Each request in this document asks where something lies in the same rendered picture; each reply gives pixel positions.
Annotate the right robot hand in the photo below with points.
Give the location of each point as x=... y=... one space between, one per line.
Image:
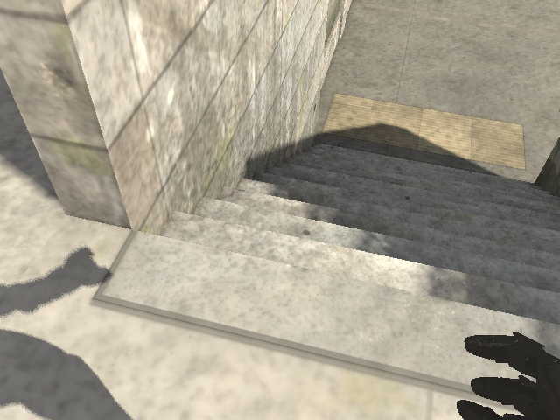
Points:
x=536 y=401

